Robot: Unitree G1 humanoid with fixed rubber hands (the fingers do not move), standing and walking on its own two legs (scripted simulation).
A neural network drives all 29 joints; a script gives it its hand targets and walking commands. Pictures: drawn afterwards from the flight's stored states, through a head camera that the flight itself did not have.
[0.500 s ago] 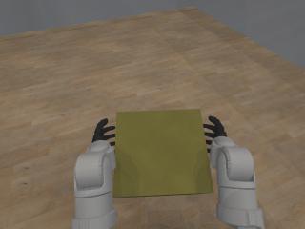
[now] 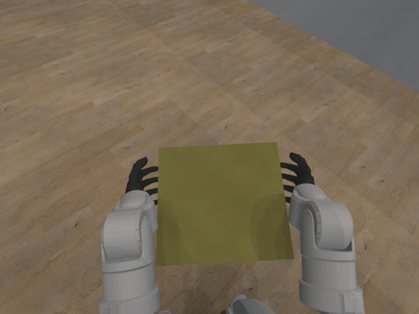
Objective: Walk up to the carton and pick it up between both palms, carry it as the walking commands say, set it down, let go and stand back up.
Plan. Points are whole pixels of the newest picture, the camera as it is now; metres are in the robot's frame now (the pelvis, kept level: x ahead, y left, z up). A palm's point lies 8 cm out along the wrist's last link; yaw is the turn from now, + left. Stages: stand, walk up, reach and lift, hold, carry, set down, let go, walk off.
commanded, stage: carry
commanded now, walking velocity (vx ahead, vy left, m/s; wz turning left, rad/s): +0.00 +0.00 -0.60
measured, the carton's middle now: (219, 209) +0.32 +0.00 -0.03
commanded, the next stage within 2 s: none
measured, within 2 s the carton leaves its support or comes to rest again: neither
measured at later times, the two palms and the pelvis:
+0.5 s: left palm (240, 203) +0.29 -0.02 +0.08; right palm out of the picture +0.19 -0.29 +0.08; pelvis -0.05 -0.06 +0.00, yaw -15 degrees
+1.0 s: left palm (246, 233) +0.23 -0.02 +0.11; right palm out of the picture +0.15 -0.29 +0.10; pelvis -0.08 -0.07 +0.01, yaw -16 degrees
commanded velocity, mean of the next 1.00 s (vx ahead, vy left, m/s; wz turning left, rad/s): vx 0.00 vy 0.00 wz -0.14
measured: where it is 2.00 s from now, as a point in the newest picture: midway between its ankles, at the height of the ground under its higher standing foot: outside the picture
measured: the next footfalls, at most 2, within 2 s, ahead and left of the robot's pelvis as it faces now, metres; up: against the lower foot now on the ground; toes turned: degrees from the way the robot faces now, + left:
right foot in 0.22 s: +0.02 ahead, -0.17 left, +0.00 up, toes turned -13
left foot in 0.60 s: +0.02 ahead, +0.04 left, +0.00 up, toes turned -10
